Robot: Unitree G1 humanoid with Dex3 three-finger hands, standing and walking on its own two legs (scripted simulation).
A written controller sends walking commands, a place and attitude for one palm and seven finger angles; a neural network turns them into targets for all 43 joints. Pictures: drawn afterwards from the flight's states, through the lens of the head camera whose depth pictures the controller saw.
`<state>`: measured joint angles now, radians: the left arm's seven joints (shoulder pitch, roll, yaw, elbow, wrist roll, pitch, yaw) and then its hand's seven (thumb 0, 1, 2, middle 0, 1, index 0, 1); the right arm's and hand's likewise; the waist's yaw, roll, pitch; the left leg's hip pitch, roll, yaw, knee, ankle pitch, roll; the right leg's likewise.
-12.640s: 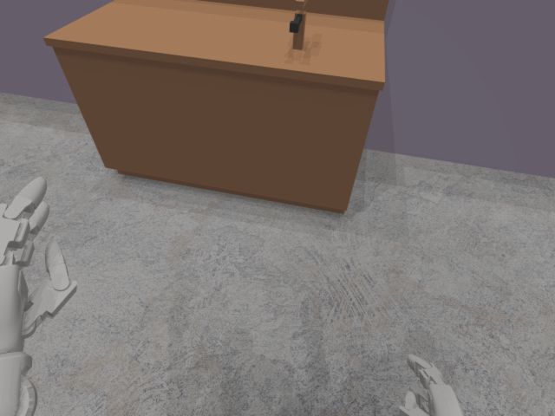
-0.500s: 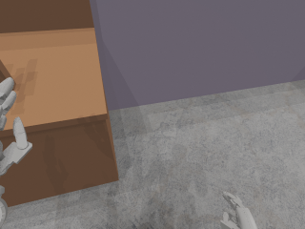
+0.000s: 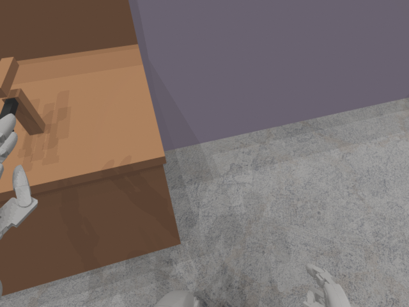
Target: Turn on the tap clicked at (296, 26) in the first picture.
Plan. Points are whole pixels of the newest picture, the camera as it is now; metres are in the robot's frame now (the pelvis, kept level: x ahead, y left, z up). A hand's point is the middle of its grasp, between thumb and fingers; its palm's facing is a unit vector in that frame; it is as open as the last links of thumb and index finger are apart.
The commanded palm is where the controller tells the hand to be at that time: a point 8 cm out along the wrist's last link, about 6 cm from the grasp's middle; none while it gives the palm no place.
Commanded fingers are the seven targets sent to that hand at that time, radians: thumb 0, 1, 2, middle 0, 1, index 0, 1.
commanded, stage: shuffle to correct the standing spot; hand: left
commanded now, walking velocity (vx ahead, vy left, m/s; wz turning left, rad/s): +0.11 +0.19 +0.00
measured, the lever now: (2, 130) +0.42 +0.48 +0.10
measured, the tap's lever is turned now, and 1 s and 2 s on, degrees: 0 0 0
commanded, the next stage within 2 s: come to a stop and stand still in 0.80 s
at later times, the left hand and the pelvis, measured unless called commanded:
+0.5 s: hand out of the picture +0.23 +0.36 +0.18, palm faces +0.43 -0.80 -0.41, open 7.4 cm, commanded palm +0.18 +0.40 +0.19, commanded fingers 0.00 0.90 0.90 -0.20 -0.30 -0.20 -0.30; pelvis +0.03 +0.12 +0.00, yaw +2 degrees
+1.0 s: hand out of the picture +0.27 +0.43 +0.18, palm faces +0.47 -0.82 -0.33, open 7.4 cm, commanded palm +0.22 +0.46 +0.19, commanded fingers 0.00 0.90 0.90 -0.20 -0.30 -0.20 -0.30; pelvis +0.06 +0.17 +0.01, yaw +2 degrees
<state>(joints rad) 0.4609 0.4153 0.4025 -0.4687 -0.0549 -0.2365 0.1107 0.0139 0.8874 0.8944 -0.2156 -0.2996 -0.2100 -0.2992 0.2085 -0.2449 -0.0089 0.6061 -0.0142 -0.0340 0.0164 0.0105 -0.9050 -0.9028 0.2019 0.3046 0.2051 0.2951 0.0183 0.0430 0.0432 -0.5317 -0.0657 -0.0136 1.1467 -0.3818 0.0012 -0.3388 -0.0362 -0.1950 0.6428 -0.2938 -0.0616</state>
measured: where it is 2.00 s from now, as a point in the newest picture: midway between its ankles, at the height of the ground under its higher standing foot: outside the picture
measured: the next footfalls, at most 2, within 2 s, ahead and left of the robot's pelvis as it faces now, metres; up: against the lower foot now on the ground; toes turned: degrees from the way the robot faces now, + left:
left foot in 0.22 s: +0.11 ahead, +0.25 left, +0.00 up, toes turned +4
right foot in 0.82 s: +0.12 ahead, +0.09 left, +0.00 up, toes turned -4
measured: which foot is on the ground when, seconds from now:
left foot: up 0.00-0.20, down 0.22-0.82, up 0.84-1.00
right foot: down 0.00-0.52, up 0.54-0.80, down 0.82-1.00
